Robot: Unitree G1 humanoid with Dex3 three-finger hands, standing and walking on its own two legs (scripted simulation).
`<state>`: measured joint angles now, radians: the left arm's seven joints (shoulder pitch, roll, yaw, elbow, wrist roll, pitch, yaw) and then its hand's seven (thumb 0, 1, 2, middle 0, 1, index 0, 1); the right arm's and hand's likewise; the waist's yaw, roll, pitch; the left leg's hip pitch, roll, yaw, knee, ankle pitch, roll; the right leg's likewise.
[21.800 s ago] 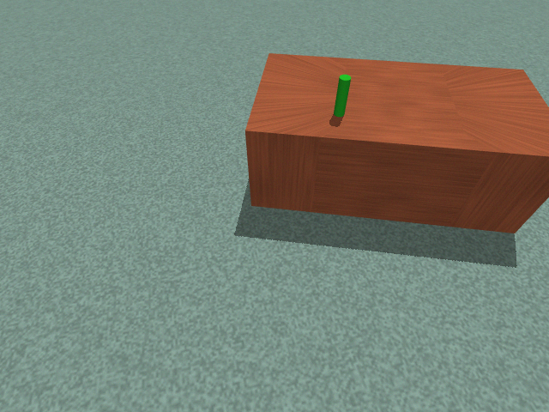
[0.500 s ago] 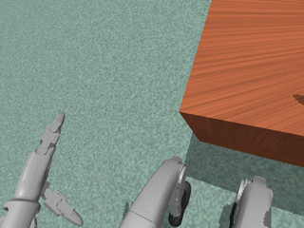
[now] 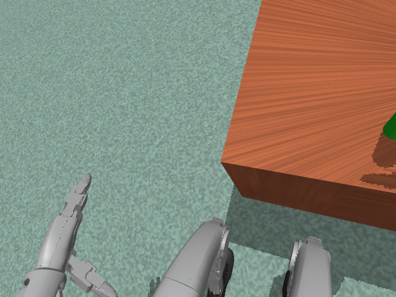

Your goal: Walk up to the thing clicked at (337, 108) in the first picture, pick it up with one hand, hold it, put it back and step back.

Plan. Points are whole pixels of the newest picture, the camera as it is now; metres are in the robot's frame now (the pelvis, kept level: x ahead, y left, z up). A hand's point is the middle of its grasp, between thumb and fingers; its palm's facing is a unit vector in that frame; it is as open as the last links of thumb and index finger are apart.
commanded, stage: rise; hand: right
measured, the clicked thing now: out of the picture +0.52 -0.27 -0.07
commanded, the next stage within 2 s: home in 0.16 s
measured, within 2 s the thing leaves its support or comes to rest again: neither
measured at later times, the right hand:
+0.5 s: hand out of the picture +0.46 -0.38 +0.11, palm faces +0.48 +0.83 -0.27, open 17.1 cm
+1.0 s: hand out of the picture +0.27 -0.24 +0.08, palm faces +0.26 +0.93 -0.26, open 17.3 cm
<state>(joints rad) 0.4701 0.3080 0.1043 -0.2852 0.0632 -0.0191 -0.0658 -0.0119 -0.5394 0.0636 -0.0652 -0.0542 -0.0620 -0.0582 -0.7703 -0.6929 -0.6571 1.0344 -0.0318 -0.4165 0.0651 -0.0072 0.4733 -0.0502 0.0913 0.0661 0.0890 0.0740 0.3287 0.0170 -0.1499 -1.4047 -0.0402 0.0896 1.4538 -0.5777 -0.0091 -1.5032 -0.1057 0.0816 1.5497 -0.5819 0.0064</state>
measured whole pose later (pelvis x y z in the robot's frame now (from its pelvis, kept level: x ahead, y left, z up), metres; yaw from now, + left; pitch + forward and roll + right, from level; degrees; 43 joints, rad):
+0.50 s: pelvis +0.03 -0.02 +0.10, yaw -3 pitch +21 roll +6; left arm 0.36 0.26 -0.06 0.04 0.01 0.11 -0.01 -0.01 0.07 0.41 -0.11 -0.16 -0.12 -0.16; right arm -0.74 -0.71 -0.48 1.24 -0.08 -0.14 -0.07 -0.01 0.47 -0.08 0.06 0.06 0.06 0.06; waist 0.17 0.00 -0.15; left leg -0.90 -0.02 0.06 0.99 -0.45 -0.03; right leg -1.01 -0.08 0.03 1.11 -0.47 -0.01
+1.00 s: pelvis +0.06 -0.01 +0.14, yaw -5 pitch +9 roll +2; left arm 0.29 0.20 -0.05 0.37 -0.05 0.12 0.08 0.00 0.80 0.84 -0.19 -0.28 -0.20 -0.28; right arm 0.20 -0.25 -0.09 0.32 0.05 0.03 -0.13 -0.01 0.51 -0.07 0.06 0.05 0.06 0.06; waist 0.03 0.00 -0.09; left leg -0.51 0.01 0.04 0.78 -0.42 -0.03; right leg -0.59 -0.05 -0.01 0.86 -0.43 0.00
